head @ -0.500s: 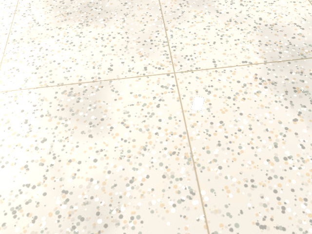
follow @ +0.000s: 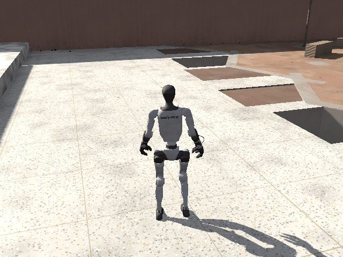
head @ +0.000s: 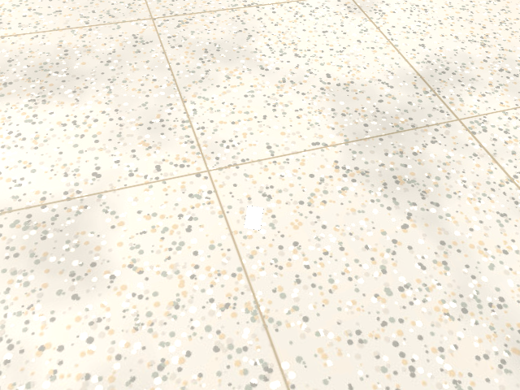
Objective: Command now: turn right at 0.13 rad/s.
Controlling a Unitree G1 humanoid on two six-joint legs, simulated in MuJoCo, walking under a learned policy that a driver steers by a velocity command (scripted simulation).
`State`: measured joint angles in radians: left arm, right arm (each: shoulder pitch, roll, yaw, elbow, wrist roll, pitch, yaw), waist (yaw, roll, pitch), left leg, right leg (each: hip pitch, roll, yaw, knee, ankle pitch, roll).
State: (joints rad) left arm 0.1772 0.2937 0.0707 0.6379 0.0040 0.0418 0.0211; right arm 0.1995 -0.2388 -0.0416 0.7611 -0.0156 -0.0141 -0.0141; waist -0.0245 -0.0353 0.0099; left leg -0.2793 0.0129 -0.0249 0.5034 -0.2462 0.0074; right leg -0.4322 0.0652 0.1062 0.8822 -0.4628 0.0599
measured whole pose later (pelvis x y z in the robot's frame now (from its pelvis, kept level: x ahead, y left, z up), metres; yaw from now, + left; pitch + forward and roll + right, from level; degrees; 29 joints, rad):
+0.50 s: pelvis -0.01 -0.02 -0.01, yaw +0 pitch -2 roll +0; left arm 0.23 0.21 0.03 0.76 0.01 0.01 0.02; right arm 0.18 -0.24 -0.04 0.88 -0.01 0.00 -0.02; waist -0.02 0.00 0.03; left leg -0.25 0.02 -0.02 0.55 -0.27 -0.04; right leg -0.21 0.01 0.06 0.56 -0.32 0.01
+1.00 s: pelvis -0.01 -0.02 +0.00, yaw +0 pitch -2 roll +0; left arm 0.27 0.20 0.03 0.95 0.00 0.00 0.04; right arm 0.21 -0.21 -0.04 1.05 0.00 0.01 -0.04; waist -0.02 0.00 0.04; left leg -0.24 0.03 -0.03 0.53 -0.26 -0.03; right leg -0.18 0.01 0.06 0.52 -0.31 0.02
